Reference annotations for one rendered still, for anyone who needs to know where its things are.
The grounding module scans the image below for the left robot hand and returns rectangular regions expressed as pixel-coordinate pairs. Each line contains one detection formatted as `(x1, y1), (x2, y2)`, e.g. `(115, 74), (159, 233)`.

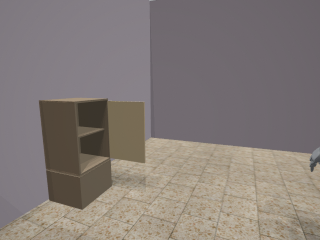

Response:
(309, 147), (320, 172)

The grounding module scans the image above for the cupboard door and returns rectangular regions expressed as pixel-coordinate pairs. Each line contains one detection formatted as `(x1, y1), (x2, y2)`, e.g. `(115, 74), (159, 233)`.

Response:
(107, 101), (146, 164)

